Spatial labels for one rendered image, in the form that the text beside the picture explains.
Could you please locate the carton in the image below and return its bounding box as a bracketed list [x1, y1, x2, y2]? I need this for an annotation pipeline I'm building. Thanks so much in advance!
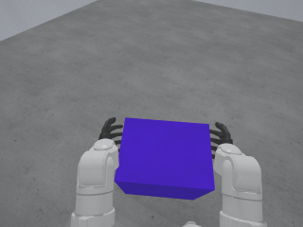
[114, 117, 215, 201]

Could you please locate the right robot shin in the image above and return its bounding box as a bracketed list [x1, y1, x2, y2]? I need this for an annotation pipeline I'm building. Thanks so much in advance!
[184, 221, 196, 226]

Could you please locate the robot right hand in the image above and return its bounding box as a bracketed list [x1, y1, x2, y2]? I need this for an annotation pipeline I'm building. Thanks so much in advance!
[209, 122, 233, 159]

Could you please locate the left robot forearm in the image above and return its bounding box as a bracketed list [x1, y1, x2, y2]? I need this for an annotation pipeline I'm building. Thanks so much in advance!
[70, 138, 119, 227]

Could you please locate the right robot forearm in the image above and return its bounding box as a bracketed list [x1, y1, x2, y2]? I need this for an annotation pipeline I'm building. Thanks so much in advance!
[213, 143, 267, 227]

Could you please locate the robot left hand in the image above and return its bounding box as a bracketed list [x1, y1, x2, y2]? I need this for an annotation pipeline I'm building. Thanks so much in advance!
[98, 117, 123, 152]

